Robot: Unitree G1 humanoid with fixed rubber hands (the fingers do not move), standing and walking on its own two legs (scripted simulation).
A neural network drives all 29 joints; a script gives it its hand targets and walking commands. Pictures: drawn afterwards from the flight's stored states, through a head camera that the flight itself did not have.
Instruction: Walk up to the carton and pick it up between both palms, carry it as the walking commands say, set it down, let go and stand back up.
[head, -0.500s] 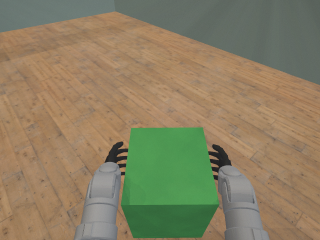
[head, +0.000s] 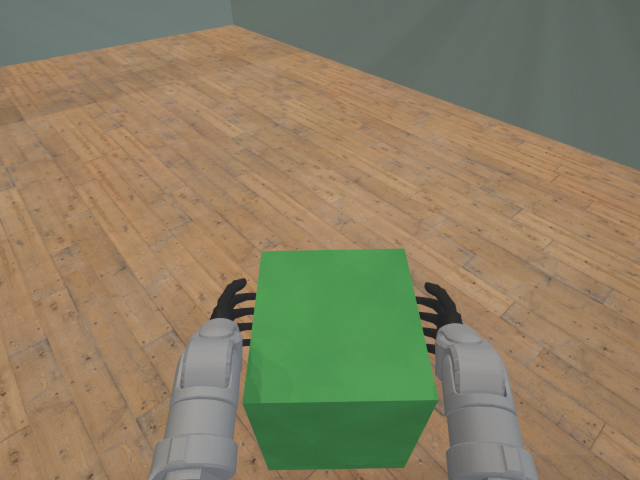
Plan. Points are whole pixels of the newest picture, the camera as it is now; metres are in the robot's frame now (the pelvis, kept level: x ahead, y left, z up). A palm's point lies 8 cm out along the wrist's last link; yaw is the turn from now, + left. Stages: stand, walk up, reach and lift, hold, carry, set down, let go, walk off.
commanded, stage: hold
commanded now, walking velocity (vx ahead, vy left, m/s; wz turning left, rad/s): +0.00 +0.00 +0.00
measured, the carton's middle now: (334, 362) +0.30 +0.00 -0.03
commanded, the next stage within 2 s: carry in 0.50 s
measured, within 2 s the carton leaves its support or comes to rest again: neither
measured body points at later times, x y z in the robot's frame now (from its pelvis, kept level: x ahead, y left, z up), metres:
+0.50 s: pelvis +0.01 +0.00 +0.00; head -0.04 +0.01 +0.45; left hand +0.31 +0.15 +0.04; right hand +0.30 -0.15 +0.04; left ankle +0.02 +0.12 -0.74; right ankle +0.02 -0.13 -0.74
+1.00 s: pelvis -0.05 -0.05 -0.01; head -0.05 -0.05 +0.44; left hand +0.24 +0.09 +0.07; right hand +0.23 -0.20 +0.07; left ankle -0.06 +0.07 -0.75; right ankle +0.02 -0.12 -0.74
